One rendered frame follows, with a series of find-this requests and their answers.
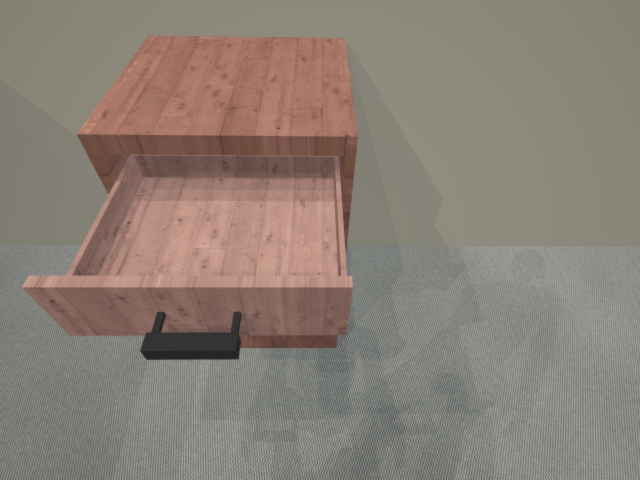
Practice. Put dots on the cabinet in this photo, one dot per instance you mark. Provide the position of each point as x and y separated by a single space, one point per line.
219 95

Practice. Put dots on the handle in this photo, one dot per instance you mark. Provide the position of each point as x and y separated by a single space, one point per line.
159 345

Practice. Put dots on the drawer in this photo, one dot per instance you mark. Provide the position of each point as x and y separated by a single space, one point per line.
200 237

